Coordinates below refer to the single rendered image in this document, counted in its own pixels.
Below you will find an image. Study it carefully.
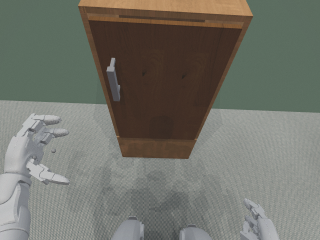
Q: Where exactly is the cupboard door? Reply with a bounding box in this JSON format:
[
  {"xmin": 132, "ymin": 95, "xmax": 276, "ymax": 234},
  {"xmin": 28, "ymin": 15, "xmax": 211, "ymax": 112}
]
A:
[{"xmin": 88, "ymin": 16, "xmax": 243, "ymax": 140}]

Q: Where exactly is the robot thigh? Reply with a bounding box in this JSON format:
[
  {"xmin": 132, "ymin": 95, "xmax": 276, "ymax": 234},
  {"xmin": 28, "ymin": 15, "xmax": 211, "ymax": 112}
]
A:
[
  {"xmin": 111, "ymin": 219, "xmax": 145, "ymax": 240},
  {"xmin": 179, "ymin": 227, "xmax": 212, "ymax": 240}
]

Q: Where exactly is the robot right thigh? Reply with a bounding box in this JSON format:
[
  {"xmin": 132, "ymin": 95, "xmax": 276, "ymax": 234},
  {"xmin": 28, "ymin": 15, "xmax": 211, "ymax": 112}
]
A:
[{"xmin": 179, "ymin": 227, "xmax": 212, "ymax": 240}]

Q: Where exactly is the robot left hand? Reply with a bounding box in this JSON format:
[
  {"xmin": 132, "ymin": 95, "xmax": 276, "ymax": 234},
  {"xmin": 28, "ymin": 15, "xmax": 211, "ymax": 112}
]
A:
[{"xmin": 4, "ymin": 113, "xmax": 70, "ymax": 185}]

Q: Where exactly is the robot left forearm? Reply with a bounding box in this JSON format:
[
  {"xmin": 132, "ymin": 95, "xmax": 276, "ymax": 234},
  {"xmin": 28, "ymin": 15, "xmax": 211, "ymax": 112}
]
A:
[{"xmin": 0, "ymin": 172, "xmax": 32, "ymax": 240}]

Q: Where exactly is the robot left thigh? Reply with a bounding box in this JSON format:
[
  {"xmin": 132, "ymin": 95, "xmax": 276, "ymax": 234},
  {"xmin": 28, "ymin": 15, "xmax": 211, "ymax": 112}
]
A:
[{"xmin": 111, "ymin": 219, "xmax": 145, "ymax": 240}]

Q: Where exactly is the robot right hand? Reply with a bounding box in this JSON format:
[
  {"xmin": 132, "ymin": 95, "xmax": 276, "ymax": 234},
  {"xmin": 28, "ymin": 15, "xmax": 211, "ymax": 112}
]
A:
[{"xmin": 240, "ymin": 198, "xmax": 280, "ymax": 240}]

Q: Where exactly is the handle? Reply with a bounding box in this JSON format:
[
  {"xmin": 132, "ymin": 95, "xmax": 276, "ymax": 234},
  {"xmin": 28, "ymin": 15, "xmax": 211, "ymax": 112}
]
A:
[{"xmin": 106, "ymin": 58, "xmax": 121, "ymax": 102}]

